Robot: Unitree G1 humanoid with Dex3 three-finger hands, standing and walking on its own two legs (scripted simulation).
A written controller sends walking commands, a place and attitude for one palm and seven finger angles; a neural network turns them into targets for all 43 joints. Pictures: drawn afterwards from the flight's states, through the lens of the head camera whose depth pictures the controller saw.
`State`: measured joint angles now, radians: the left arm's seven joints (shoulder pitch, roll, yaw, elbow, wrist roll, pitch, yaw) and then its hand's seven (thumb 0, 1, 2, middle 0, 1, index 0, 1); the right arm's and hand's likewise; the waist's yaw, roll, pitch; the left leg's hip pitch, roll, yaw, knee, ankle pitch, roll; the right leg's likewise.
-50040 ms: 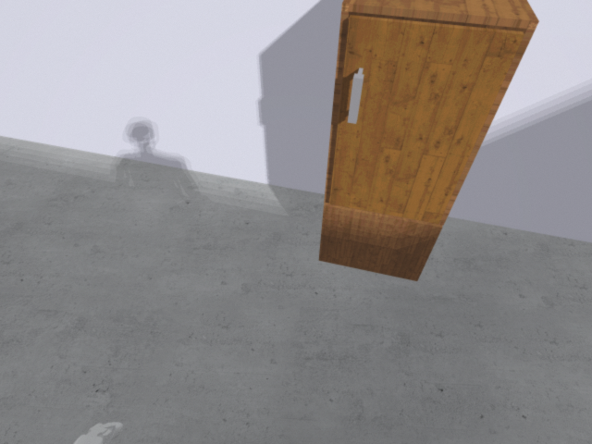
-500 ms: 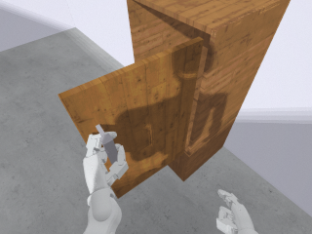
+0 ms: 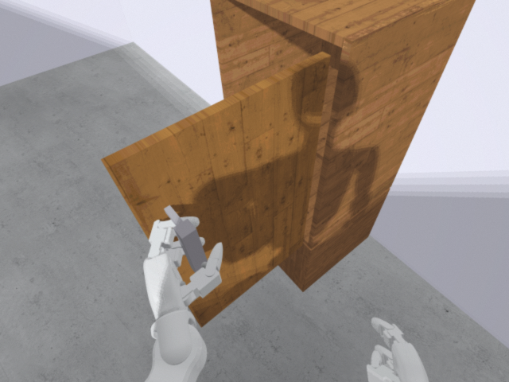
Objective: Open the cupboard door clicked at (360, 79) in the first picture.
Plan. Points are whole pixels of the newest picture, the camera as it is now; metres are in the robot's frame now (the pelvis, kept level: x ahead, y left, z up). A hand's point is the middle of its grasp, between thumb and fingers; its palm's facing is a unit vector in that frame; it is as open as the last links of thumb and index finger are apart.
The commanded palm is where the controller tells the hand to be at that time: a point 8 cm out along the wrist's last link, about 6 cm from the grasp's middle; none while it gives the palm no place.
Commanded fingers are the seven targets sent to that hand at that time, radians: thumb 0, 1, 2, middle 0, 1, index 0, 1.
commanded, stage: open thumb and fingers to let go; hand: left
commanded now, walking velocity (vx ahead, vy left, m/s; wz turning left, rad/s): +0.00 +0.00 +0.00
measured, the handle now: (186, 241) +0.31 +0.13 +0.07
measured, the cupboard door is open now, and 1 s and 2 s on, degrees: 92 94 93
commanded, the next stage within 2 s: slide the hand sideways off the handle in 0.54 s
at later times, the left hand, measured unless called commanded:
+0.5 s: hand (200, 258) +0.28 +0.10 +0.07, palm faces +0.32 -0.95 +0.00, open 15.0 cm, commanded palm +0.24 +0.13 +0.07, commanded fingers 0.00 -0.50 0.30 -0.15 -0.30 -0.15 -0.30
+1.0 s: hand (200, 289) +0.24 +0.09 +0.07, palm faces -0.13 -0.99 +0.04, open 16.3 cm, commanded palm +0.21 +0.15 +0.07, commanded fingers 0.00 -0.50 0.30 -0.15 -0.30 -0.15 -0.30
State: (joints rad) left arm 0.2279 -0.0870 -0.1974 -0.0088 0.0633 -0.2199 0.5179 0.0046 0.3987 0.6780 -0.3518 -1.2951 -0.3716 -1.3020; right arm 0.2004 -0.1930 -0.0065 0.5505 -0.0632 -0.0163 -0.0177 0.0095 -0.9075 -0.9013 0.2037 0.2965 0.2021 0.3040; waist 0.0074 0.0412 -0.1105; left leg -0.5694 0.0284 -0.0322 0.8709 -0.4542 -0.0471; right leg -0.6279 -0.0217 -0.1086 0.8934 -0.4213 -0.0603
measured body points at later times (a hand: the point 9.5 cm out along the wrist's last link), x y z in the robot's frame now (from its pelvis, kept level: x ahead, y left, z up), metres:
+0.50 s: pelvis -0.02 +0.04 +0.00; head +0.01 +0.02 +0.44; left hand +0.26 +0.15 +0.07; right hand +0.16 -0.17 -0.10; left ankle -0.01 +0.16 -0.69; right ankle +0.02 -0.08 -0.69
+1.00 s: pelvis -0.02 +0.05 +0.00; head +0.02 +0.04 +0.44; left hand +0.24 +0.14 +0.07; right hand +0.16 -0.17 -0.08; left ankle -0.01 +0.16 -0.69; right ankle +0.02 -0.08 -0.69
